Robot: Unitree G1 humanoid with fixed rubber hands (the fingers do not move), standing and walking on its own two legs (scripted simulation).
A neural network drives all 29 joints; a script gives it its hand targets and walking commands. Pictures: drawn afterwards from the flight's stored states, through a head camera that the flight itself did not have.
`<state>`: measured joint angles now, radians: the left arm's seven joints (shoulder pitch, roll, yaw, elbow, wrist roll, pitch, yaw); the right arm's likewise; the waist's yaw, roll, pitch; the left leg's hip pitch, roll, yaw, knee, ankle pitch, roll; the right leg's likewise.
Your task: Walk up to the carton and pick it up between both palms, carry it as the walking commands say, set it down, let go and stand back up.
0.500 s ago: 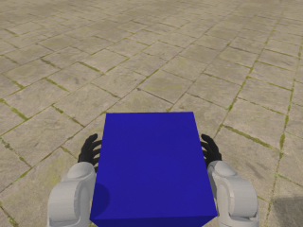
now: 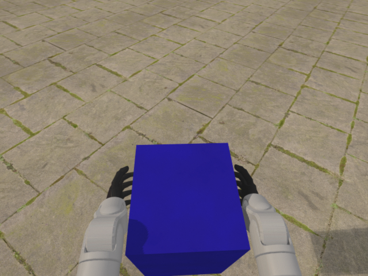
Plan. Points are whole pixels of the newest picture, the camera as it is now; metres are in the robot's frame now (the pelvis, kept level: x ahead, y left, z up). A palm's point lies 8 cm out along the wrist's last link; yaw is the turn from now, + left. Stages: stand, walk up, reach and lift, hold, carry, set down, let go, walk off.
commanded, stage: hold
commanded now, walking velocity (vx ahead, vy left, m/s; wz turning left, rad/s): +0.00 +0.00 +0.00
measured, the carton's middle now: (183, 216) +0.26 +0.00 -0.04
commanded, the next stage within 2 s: set down in 0.68 s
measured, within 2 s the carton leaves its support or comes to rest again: neither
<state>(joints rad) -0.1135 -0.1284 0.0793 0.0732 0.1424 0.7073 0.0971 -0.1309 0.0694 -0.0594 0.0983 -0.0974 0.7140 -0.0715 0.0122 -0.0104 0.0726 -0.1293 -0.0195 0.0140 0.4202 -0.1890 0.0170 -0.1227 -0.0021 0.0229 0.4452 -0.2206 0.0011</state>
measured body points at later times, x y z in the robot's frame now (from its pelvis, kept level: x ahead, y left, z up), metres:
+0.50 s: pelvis -0.01 -0.01 +0.00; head -0.05 -0.01 +0.45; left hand +0.29 +0.15 +0.05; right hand +0.31 -0.15 +0.05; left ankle +0.03 +0.11 -0.74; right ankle +0.02 -0.12 -0.74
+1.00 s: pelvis +0.00 -0.01 +0.00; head -0.01 +0.00 +0.45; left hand +0.30 +0.16 +0.01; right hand +0.32 -0.14 +0.01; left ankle +0.03 +0.11 -0.74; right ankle +0.02 -0.12 -0.74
